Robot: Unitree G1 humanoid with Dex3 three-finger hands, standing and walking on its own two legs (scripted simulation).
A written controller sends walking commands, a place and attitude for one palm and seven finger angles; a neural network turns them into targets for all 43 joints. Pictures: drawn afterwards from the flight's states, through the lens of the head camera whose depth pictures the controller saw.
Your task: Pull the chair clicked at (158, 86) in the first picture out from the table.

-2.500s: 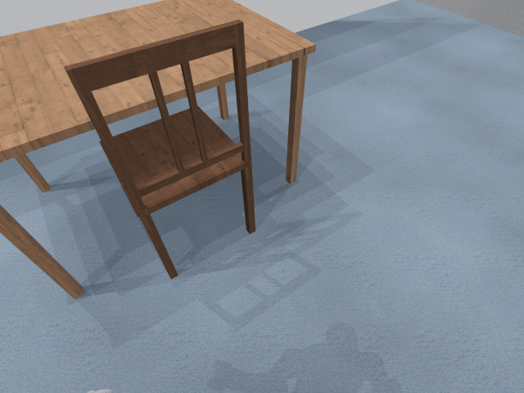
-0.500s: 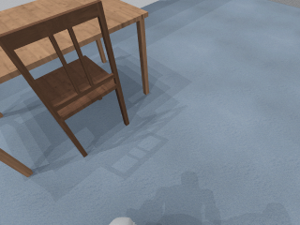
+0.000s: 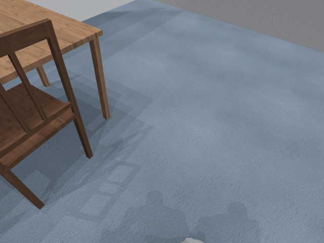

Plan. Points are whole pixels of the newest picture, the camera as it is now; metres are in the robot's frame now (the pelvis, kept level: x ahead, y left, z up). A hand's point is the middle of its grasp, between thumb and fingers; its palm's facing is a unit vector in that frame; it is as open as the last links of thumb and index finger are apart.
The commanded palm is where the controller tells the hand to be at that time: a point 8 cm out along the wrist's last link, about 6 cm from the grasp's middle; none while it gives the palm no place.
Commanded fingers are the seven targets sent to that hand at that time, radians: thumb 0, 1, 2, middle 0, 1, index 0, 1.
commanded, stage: walk to a spot facing it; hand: left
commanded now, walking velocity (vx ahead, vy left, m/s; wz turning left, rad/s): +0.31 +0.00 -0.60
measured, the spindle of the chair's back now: (9, 102) +0.55 +0.61 -0.07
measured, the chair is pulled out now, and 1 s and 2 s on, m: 0.00 0.00 0.00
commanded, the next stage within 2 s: turn to face it in 1.16 s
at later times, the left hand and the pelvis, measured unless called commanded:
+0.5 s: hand (146, 181) +0.36 +0.07 -0.19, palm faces -0.36 -0.92 -0.16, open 7.4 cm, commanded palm none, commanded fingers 0.00 0.90 0.90 -0.20 -0.30 -0.20 -0.30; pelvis +0.19 -0.06 -0.02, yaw -18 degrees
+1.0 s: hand (143, 144) +0.51 +0.10 -0.18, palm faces -0.44 -0.89 -0.14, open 7.4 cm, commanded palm none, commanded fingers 0.00 0.90 0.90 -0.20 -0.30 -0.20 -0.30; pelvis +0.40 -0.05 +0.00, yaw -32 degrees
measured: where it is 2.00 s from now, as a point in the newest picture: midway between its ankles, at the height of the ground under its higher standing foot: (186, 199)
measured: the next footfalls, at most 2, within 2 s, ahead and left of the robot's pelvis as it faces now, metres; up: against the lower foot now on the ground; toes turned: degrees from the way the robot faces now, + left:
right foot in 0.34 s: +0.26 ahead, -0.16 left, +0.00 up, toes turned -22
left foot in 0.76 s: +0.46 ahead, +0.02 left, +0.00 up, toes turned -15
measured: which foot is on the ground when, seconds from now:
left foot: down 0.00-0.34, up 0.36-0.74, down 0.76-1.00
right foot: up 0.00-0.32, down 0.34-0.76, up 0.78-1.00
